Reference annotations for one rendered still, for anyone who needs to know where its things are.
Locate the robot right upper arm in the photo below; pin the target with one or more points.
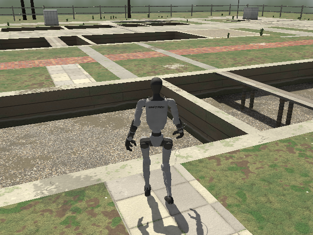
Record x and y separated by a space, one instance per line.
174 110

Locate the left robot hand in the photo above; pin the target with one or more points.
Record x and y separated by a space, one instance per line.
127 144

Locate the robot shin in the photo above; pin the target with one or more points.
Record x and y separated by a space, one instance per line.
167 181
146 174

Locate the right robot hand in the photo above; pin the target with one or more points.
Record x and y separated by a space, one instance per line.
180 136

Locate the left robot shin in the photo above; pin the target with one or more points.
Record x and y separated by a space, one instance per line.
146 174

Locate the right robot forearm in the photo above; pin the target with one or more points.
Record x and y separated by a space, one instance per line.
179 127

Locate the right robot shin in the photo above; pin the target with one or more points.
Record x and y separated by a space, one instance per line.
167 181

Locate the left robot forearm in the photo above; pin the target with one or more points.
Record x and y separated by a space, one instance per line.
131 131

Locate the robot left upper arm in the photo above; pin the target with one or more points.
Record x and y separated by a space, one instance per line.
138 111

